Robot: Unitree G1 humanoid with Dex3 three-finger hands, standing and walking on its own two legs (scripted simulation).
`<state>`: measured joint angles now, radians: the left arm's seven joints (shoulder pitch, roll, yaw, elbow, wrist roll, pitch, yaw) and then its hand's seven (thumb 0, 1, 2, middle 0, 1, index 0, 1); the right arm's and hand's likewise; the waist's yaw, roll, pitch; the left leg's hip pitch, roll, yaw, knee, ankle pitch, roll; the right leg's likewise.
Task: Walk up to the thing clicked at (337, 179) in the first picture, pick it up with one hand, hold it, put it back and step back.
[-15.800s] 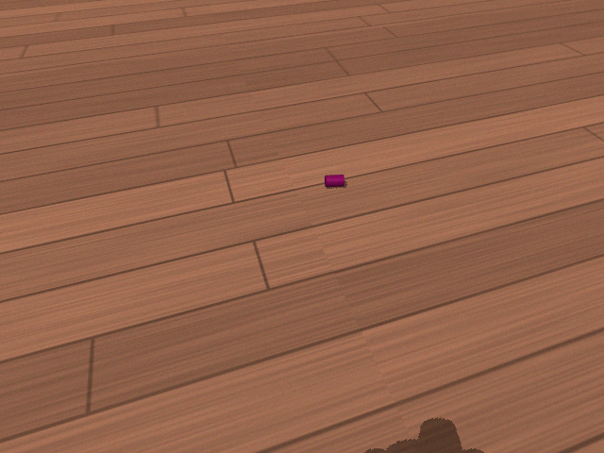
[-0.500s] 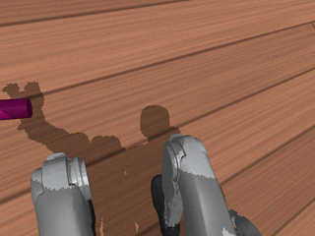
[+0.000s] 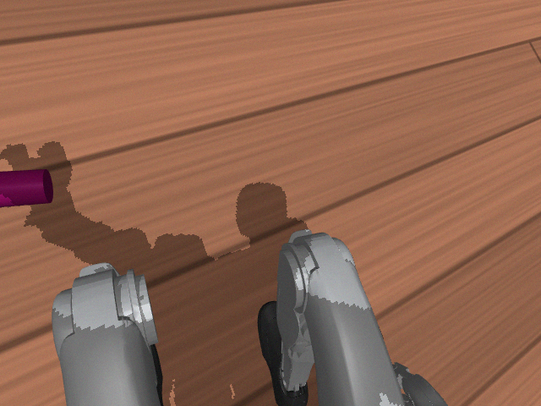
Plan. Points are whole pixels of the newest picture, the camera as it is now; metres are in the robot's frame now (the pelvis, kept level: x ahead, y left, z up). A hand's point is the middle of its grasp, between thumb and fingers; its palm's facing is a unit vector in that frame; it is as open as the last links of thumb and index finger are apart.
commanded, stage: rise first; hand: left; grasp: from above
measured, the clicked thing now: (16, 188) +0.47 +0.34 -0.28
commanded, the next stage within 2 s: approach in 0.52 s
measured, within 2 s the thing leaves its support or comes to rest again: neither
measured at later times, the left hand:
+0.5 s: hand out of the picture +0.43 +0.38 -0.15, palm faces -0.45 -0.08 -0.89, open 13.6 cm
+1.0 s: hand (0, 157) +0.47 +0.32 -0.14, palm faces -0.38 -0.04 -0.93, open 13.6 cm
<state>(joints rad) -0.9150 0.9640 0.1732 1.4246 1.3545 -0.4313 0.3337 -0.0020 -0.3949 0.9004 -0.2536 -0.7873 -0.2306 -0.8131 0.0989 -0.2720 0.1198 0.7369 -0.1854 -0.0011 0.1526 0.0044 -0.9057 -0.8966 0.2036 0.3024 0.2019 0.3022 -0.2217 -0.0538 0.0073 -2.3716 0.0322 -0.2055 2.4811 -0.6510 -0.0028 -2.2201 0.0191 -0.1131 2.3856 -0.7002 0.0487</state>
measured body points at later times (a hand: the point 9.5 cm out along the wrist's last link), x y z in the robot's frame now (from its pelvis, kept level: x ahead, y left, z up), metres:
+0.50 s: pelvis +0.00 +0.00 +0.00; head +0.23 +0.10 +0.37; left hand +0.45 +0.38 -0.10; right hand +0.08 -0.27 -0.09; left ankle +0.08 +0.13 -0.28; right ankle +0.10 -0.13 -0.28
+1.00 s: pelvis +0.00 +0.00 +0.01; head +0.23 +0.10 +0.38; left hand +0.49 +0.32 -0.09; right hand +0.08 -0.27 -0.08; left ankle +0.08 +0.13 -0.28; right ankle +0.10 -0.13 -0.28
